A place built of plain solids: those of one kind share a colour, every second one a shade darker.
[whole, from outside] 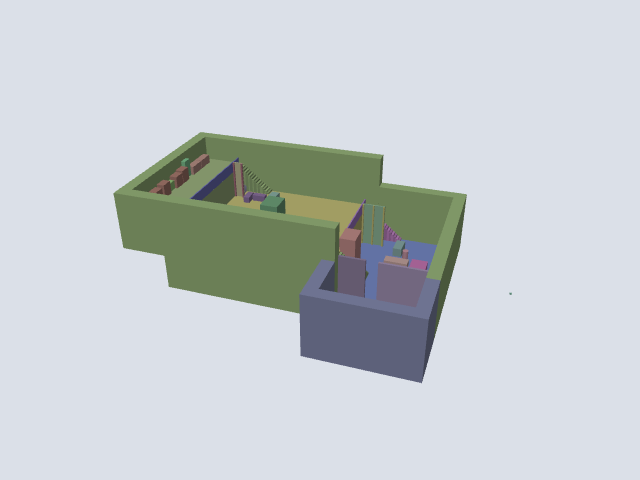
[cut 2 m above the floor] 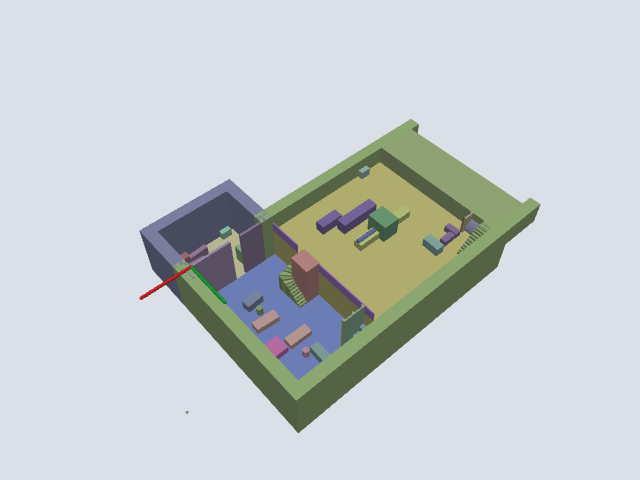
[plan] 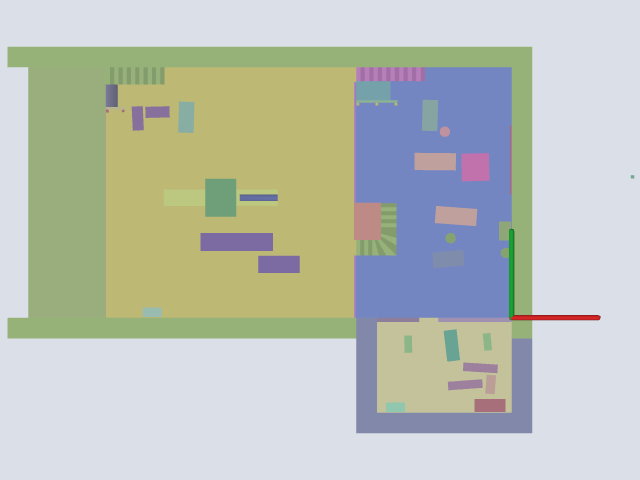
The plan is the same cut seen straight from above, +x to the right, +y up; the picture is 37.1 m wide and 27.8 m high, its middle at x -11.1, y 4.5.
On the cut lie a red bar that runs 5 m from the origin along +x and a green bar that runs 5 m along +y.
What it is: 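15 risers of 0.193 m from the saw floor up to the attic, 2.89 m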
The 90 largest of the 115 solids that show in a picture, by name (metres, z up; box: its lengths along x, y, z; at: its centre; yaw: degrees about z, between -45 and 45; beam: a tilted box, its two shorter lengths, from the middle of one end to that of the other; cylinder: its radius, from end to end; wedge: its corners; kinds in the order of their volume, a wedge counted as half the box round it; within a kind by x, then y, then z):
{
 "floor_saw_floorboards_1": {"box": [14.5, 14.5, 3.96], "at": [-16.25, 7.25, 1.58]},
 "wall_brick_1": {"box": [1.2, 16.9, 3.0], "at": [-28.6, 7.25, 7.54]},
 "wall_brick_2": {"box": [6.9, 1.2, 5.89], "at": [-25.75, -0.6, 6.1]},
 "wall_brick_3": {"box": [6.9, 1.2, 5.89], "at": [-25.75, 15.1, 6.1]},
 "wall_brick_4": {"box": [16.9, 1.2, 9.44], "at": [-16.25, -0.6, 4.32]},
 "wall_brick_5": {"box": [16.9, 1.2, 9.44], "at": [-16.25, 15.1, 4.32]},
 "wall_brick_6": {"box": [2.4, 1.2, 6.26], "at": [-9.0, -0.6, 2.73]},
 "wall_brick_7": {"box": [11.4, 1.2, 6.26], "at": [-4.5, 15.1, 2.73]},
 "wall_brick_8": {"box": [1.2, 16.9, 6.26], "at": [0.6, 7.25, 2.73]},
 "floor_attic_concrete_1": {"box": [4.5, 14.5, 3.29], "at": [-25.75, 7.25, 4.8]},
 "wall_timber_1": {"box": [1.2, 6.7, 6.26], "at": [-8.4, -3.35, 2.73]},
 "wall_timber_2": {"box": [10.2, 1.2, 6.26], "at": [-3.9, -6.1, 2.73]},
 "wall_timber_3": {"box": [1.2, 7.9, 6.26], "at": [0.6, -2.75, 2.73]},
 "floor_gearfloor_stone_1": {"box": [9.0, 14.5, 0.4], "at": [-4.5, 7.25, -0.2]},
 "floor_leanto_tile_1": {"box": [7.8, 5.5, 0.4], "at": [-3.9, -2.75, -0.2]},
 "pod_gearhouse_timber_1": {"box": [1.56, 2.17, 4.8], "at": [-8.35, 5.58, 2.4]},
 "step_1": {"box": [0.33, 1.0, 2.74], "at": [-23.42, 14.0, 4.88]},
 "step_2": {"box": [0.33, 1.0, 2.55], "at": [-23.18, 14.0, 4.78]},
 "step_3": {"box": [0.33, 1.0, 2.36], "at": [-22.94, 14.0, 4.68]},
 "step_4": {"box": [0.33, 1.0, 2.17], "at": [-22.7, 14.0, 4.59]},
 "step_5": {"box": [0.33, 1.0, 1.97], "at": [-22.45, 14.0, 4.49]},
 "step_6": {"box": [0.33, 1.0, 1.78], "at": [-22.21, 14.0, 4.39]},
 "step_7": {"box": [0.33, 1.0, 1.59], "at": [-21.97, 14.0, 4.3]},
 "step_8": {"box": [0.33, 1.0, 1.4], "at": [-21.73, 14.0, 4.21]},
 "step_9": {"box": [0.33, 1.0, 1.21], "at": [-21.48, 14.0, 4.11]},
 "step_10": {"box": [0.33, 1.0, 1.02], "at": [-21.24, 14.0, 4.01]},
 "step_11": {"box": [0.29, 0.9, 3.41], "at": [-8.91, 4.05, 1.65]},
 "step_12": {"box": [0.29, 0.9, 3.21], "at": [-8.68, 4.05, 1.55]},
 "step_13": {"box": [0.29, 0.9, 3.01], "at": [-8.45, 4.05, 1.46]},
 "step_14": {"box": [0.29, 0.9, 2.81], "at": [-8.21, 4.05, 1.36]},
 "step_15": {"wedge": [[-8.13, 3.6, -0.05], [-8.13, 3.6, 2.57], [-8.13, 4.5, -0.05], [-8.13, 4.5, 2.57], [-7.93, 4.5, -0.05], [-7.93, 4.5, 2.57], [-7.69, 3.6, -0.05], [-7.69, 3.6, 2.57]]},
 "step_16": {"wedge": [[-7.99, 4.5, -0.05], [-7.99, 4.5, 2.37], [-7.78, 4.5, -0.05], [-7.78, 4.5, 2.37], [-7.75, 3.6, -0.05], [-7.75, 3.6, 2.37], [-7.26, 3.6, -0.05], [-7.26, 3.6, 2.37]]},
 "step_17": {"wedge": [[-7.85, 4.5, -0.05], [-7.85, 4.5, 2.17], [-7.57, 4.5, -0.05], [-7.57, 4.5, 2.17], [-7.33, 3.6, -0.05], [-7.33, 3.6, 2.17], [-6.67, 3.6, -0.05], [-6.67, 3.6, 2.17]]},
 "step_18": {"wedge": [[-7.57, 4.33, -0.05], [-7.57, 4.33, 1.98], [-7.57, 4.71, -0.05], [-7.57, 4.71, 1.98], [-6.67, 3.6, -0.05], [-6.67, 3.6, 1.98], [-6.67, 4.19, -0.05], [-6.67, 4.19, 1.98]]},
 "step_19": {"wedge": [[-7.57, 4.64, -0.05], [-7.57, 4.64, 1.78], [-7.57, 4.87, -0.05], [-7.57, 4.87, 1.78], [-6.67, 4.12, -0.05], [-6.67, 4.12, 1.78], [-6.67, 4.62, -0.05], [-6.67, 4.62, 1.78]]},
 "step_20": {"box": [0.9, 0.29, 1.43], "at": [-7.12, 5.09, 0.67]},
 "sawframe_1": {"box": [1.8, 2.2, 2.75], "at": [-16.85, 6.95, 4.93]},
 "wall_concrete_1": {"box": [2.45, 0.25, 6.26], "at": [-6.58, -0.12, 2.73]},
 "wall_concrete_2": {"box": [4.25, 0.25, 6.26], "at": [-2.12, -0.12, 2.73]},
 "boardstack_saw_1": {"box": [4.2, 1.05, 1.24], "at": [-15.92, 4.38, 4.17]},
 "boardstack_saw_2": {"box": [2.4, 1.0, 1.04], "at": [-13.47, 3.08, 4.08]},
 "step_fra_1": {"box": [0.33, 0.8, 3.39], "at": [-8.92, 14.1, 1.65]},
 "step_fra_2": {"box": [0.33, 0.8, 3.18], "at": [-8.67, 14.1, 1.54]},
 "step_fra_3": {"box": [0.33, 0.8, 2.97], "at": [-8.42, 14.1, 1.44]},
 "step_fra_4": {"box": [0.33, 0.8, 2.76], "at": [-8.17, 14.1, 1.33]},
 "step_fra_5": {"box": [0.33, 0.8, 2.55], "at": [-7.92, 14.1, 1.23]},
 "step_fra_6": {"box": [0.33, 0.8, 2.34], "at": [-7.67, 14.1, 1.12]},
 "step_fra_7": {"box": [0.33, 0.8, 2.13], "at": [-7.43, 14.1, 1.02]},
 "step_fra_8": {"box": [0.33, 0.8, 1.92], "at": [-7.18, 14.1, 0.91]},
 "step_fra_9": {"box": [0.33, 0.8, 1.71], "at": [-6.93, 14.1, 0.81]},
 "step_fra_10": {"box": [0.33, 0.8, 1.5], "at": [-6.68, 14.1, 0.7]},
 "step_fra_11": {"box": [0.33, 0.8, 1.29], "at": [-6.43, 14.1, 0.6]},
 "grinder_attic_1": {"box": [0.8, 1.2, 1.25], "at": [-27.56, 3.01, 7.07]},
 "grinder_attic_2": {"box": [0.8, 1.2, 1.38], "at": [-27.56, 4.54, 7.13]},
 "grinder_attic_3": {"box": [0.8, 1.2, 1.23], "at": [-27.56, 6.96, 7.06]},
 "grinder_attic_4": {"box": [0.8, 1.2, 1.38], "at": [-27.56, 8.22, 7.13]},
 "shelf_leanto_1": {"box": [2.0, 0.5, 1.97], "at": [-2.69, -3.89, 0.98], "yaw": 4.1},
 "shelf_leanto_2": {"box": [2.0, 0.5, 1.98], "at": [-1.81, -2.9, 0.99], "yaw": -3.6},
 "rolls_1": {"box": [2.4, 0.95, 0.8], "at": [-18.95, 6.95, 3.96]},
 "rolls_2": {"box": [2.4, 0.95, 0.8], "at": [-14.75, 6.95, 3.96]},
 "slabwood_gear_1": {"box": [2.4, 1.0, 0.67], "at": [-4.43, 9.04, 0.34], "yaw": -0.5},
 "slabwood_gear_2": {"box": [2.4, 1.0, 0.69], "at": [-3.22, 5.89, 0.35], "yaw": -4.3},
 "crib_fra_1": {"box": [0.5, 1.1, 1.93], "at": [-8.75, 13.15, 0.97]},
 "crib_fra_2": {"box": [0.75, 1.1, 1.3], "at": [-8.13, 13.15, 0.65]},
 "crib_fra_3": {"box": [0.75, 1.1, 0.67], "at": [-7.38, 13.15, 0.34]},
 "bench_attic_1": {"box": [0.75, 1.8, 0.9], "at": [-27.59, 10.84, 6.89]},
 "bench_attic_2": {"box": [0.75, 1.8, 0.9], "at": [-27.59, 12.7, 6.9]},
 "dustheap_gear_1": {"box": [1.6, 1.6, 0.82], "at": [-2.1, 8.71, 0.41], "yaw": 1.2},
 "rail_attic_1": {"box": [0.12, 13.45, 1.1], "at": [-23.56, 6.72, 6.99]},
 "cabinet_leanto_1": {"box": [0.45, 1.0, 1.91], "at": [-5.99, -1.53, 0.96], "yaw": 1.5},
 "cabinet_leanto_2": {"box": [0.45, 1.0, 1.84], "at": [-1.41, -1.4, 0.92], "yaw": 5.6},
 "wall_alleyfra_timber_1": {"box": [2.39, 0.15, 4.71], "at": [-7.81, 12.53, 2.31]},
 "cart_1": {"box": [0.9, 1.8, 0.94], "at": [-18.84, 11.61, 4.03], "yaw": -1.9},
 "cart_gear_1": {"box": [1.8, 0.9, 0.93], "at": [-3.66, 3.4, 0.46], "yaw": 4.9},
 "cart_rdfra_1": {"box": [0.9, 1.8, 0.9], "at": [-4.73, 11.72, 0.45], "yaw": -1.5},
 "rail_saw_1": {"box": [0.12, 3.6, 1.1], "at": [-9.06, 1.8, 4.11]},
 "rail_saw_2": {"box": [0.12, 6.99, 1.1], "at": [-9.06, 10.16, 4.11]},
 "bench_leanto_far_1": {"box": [1.8, 0.75, 0.9], "at": [-1.25, -5.08, 0.45]},
 "bench_leanto_1": {"box": [0.75, 1.8, 0.9], "at": [-3.46, -1.61, 0.45], "yaw": 6.6},
 "barrow_1": {"box": [0.65, 1.4, 0.63], "at": [-21.65, 11.54, 3.87], "yaw": 2.6},
 "barrow_2": {"box": [1.4, 0.65, 0.64], "at": [-20.51, 11.91, 3.88], "yaw": 1.2},
 "slidingdoor_gear_1": {"box": [0.1, 4.0, 2.9], "at": [-0.06, 9.13, 1.45]},
 "cabinet_attic_1": {"box": [0.45, 1.0, 1.87], "at": [-27.73, 9.38, 7.38]},
 "motor_gear_1": {"box": [0.7, 1.1, 0.87], "at": [-0.39, 5.02, 0.44]},
 "wall_alleyfrl_metal_1": {"box": [1.09, 0.15, 4.04], "at": [-22.96, 12.12, 5.53]},
 "incline_1": {"wedge": [[-23.5, 12.2, 3.5], [-23.5, 12.2, 4.74], [-23.5, 13.5, 3.5], [-23.5, 13.5, 4.74], [-22.81, 12.2, 3.5], [-22.81, 12.2, 4.2], [-22.81, 13.5, 3.5], [-22.81, 13.5, 4.2]]},
 "toolchest_leanto_far_1": {"box": [1.1, 0.55, 0.9], "at": [-6.73, -5.18, 0.45]},
 "toolchest_attic_1": {"box": [0.55, 1.1, 0.89], "at": [-27.68, 5.75, 6.89]},
 "toolchest_saw_1": {"box": [1.1, 0.55, 0.86], "at": [-20.81, 0.32, 3.99]},
 "toolchest_leanto_1": {"box": [0.55, 1.1, 0.81], "at": [-1.22, -3.87, 0.4], "yaw": -4.2}
}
